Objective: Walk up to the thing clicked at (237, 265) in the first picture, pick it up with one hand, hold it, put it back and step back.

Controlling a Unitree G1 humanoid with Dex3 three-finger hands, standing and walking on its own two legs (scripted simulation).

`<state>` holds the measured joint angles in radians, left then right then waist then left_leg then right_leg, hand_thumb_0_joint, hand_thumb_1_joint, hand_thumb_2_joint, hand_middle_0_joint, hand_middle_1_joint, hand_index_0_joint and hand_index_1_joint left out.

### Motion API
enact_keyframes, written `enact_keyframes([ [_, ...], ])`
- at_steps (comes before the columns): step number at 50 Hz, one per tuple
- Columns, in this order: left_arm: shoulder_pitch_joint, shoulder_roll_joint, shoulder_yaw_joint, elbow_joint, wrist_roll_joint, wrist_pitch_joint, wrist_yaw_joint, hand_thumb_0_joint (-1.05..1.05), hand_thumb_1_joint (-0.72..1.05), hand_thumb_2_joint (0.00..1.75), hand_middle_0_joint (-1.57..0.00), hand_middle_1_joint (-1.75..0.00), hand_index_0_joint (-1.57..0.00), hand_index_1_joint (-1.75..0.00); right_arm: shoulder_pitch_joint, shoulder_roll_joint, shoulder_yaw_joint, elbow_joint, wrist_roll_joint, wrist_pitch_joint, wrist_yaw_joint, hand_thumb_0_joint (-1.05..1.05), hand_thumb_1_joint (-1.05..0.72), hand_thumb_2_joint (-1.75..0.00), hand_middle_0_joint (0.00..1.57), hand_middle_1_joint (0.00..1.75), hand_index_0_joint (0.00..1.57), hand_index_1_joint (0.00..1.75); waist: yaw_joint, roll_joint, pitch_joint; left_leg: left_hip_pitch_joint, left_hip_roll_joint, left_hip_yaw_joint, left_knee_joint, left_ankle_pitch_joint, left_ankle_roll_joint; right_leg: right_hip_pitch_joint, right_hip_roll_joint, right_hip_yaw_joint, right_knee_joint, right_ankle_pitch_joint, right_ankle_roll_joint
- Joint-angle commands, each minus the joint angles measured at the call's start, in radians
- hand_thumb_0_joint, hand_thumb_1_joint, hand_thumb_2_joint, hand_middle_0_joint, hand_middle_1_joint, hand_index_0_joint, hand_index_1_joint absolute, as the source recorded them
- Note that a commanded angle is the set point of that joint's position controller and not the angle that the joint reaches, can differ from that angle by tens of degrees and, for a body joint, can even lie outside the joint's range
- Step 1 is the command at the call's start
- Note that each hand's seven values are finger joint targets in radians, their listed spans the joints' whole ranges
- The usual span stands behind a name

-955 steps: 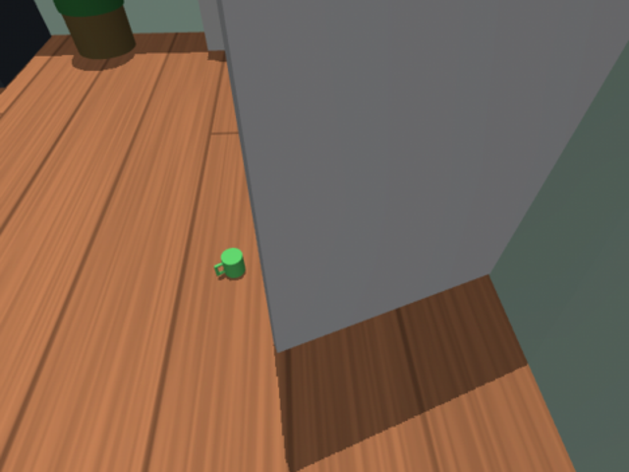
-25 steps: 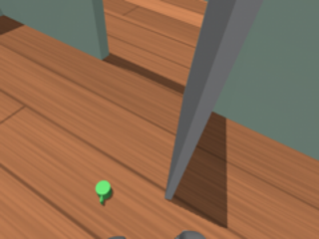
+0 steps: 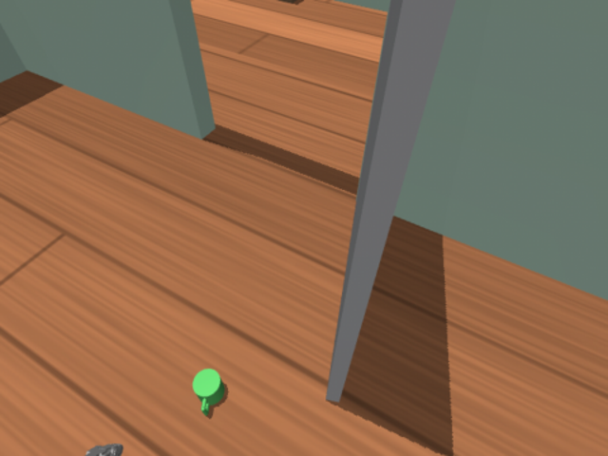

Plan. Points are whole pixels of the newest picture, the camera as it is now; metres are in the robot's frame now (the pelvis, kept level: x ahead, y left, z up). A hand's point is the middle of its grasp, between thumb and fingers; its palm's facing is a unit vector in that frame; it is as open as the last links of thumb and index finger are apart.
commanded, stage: walk up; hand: left
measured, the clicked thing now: (208, 392) +0.41 +0.29 -0.73
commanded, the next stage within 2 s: stand in 0.82 s
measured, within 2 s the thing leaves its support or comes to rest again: neither
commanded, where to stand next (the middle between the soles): +0.09 -0.01 m, yaw +2 degrees
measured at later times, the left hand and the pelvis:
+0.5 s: hand out of the picture +0.08 +0.25 -0.15, palm faces +0.02 -0.95 -0.31, open 7.4 cm; pelvis +0.01 +0.00 +0.01, yaw +0 degrees
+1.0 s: hand out of the picture +0.09 +0.25 -0.15, palm faces +0.01 -0.94 -0.33, open 7.4 cm; pelvis +0.02 +0.00 +0.01, yaw +1 degrees
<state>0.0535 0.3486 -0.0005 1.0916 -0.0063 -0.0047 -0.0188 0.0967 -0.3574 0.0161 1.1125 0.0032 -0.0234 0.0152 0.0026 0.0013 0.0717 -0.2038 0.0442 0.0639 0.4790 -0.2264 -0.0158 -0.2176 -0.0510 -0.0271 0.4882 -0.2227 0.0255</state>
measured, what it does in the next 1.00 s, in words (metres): stands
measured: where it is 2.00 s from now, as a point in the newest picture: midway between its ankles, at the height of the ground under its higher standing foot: outside the picture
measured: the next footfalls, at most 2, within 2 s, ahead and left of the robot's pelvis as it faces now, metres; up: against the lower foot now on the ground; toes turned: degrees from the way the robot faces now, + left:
none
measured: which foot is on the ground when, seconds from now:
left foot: down 0.00-1.00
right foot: down 0.00-1.00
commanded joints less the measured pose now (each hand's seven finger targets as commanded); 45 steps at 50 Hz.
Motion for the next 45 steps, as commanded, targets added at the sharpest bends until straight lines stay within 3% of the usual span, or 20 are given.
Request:
enact_keyframes([
  [1, -0.054, 0.211, 0.04, -0.023, -0.003, -0.015, 0.014, 0.0, 0.9, 0.9, -0.2, -0.3, -0.2, -0.3, -0.061, -0.223, -0.046, -0.024, -0.001, -0.026, -0.02, 0.0, -0.9, -0.9, 0.2, 0.3, 0.2, 0.3, 0.006, -0.015, -0.104, 0.019, 0.099, -0.11, -0.161, 0.113, 0.035, 0.076, -0.092, 0.093, -0.142, 0.122, -0.052],
  [3, -0.056, 0.207, 0.039, -0.01, -0.001, -0.013, 0.013, 0.0, 0.9, 0.9, -0.2, -0.3, -0.2, -0.3, -0.078, -0.222, -0.046, -0.017, -0.003, -0.024, -0.018, 0.0, -0.9, -0.9, 0.2, 0.3, 0.2, 0.3, 0.007, -0.001, -0.085, 0.022, 0.101, -0.116, -0.185, 0.077, 0.034, 0.068, -0.087, 0.087, -0.172, 0.083, -0.047],
  [9, -0.064, 0.209, 0.043, 0.008, 0.007, -0.017, 0.011, 0.0, 0.9, 0.9, -0.2, -0.3, -0.2, -0.3, -0.077, -0.221, -0.047, 0.001, -0.006, -0.023, -0.018, 0.0, -0.9, -0.9, 0.2, 0.3, 0.2, 0.3, -0.001, -0.008, -0.126, 0.075, 0.102, -0.099, -0.191, 0.115, 0.029, 0.092, -0.093, 0.085, -0.208, 0.123, -0.045],
  [14, -0.06, 0.205, 0.044, 0.018, 0.008, -0.015, 0.011, 0.0, 0.9, 0.9, -0.2, -0.3, -0.2, -0.3, -0.08, -0.222, -0.048, 0.009, -0.008, -0.02, -0.017, 0.0, -0.9, -0.9, 0.2, 0.3, 0.2, 0.3, -0.002, 0.001, -0.09, 0.057, 0.101, -0.106, -0.217, 0.045, 0.027, 0.073, -0.09, 0.087, -0.234, 0.066, -0.039],
  [19, -0.055, 0.204, 0.048, 0.022, 0.01, -0.019, 0.011, 0.0, 0.9, 0.9, -0.2, -0.3, -0.2, -0.3, -0.074, -0.217, -0.049, 0.007, -0.007, -0.02, -0.018, 0.0, -0.9, -0.9, 0.2, 0.3, 0.2, 0.3, -0.005, -0.006, -0.116, 0.087, 0.103, -0.096, -0.207, 0.109, 0.026, 0.089, -0.094, 0.085, -0.233, 0.132, -0.037],
  [35, -0.027, 0.194, 0.051, 0.024, 0.013, -0.013, 0.012, 0.0, 0.9, 0.9, -0.2, -0.3, -0.2, -0.3, -0.064, -0.212, -0.054, 0.004, -0.009, -0.016, -0.021, 0.0, -0.9, -0.9, 0.2, 0.3, 0.2, 0.3, -0.002, -0.005, -0.096, 0.067, 0.103, -0.108, -0.229, 0.08, 0.027, 0.1, -0.09, 0.077, -0.234, 0.106, -0.034],
  [45, -0.013, 0.212, 0.047, 0.011, 0.018, -0.026, 0.022, 0.0, 0.9, 0.9, -0.2, -0.3, -0.2, -0.3, -0.063, -0.205, -0.054, -0.011, -0.014, -0.009, -0.019, 0.0, -0.9, -0.9, 0.2, 0.3, 0.2, 0.3, -0.006, 0.002, -0.111, 0.086, 0.107, -0.114, -0.217, 0.147, 0.022, 0.112, -0.1, 0.072, -0.232, 0.138, -0.028],
])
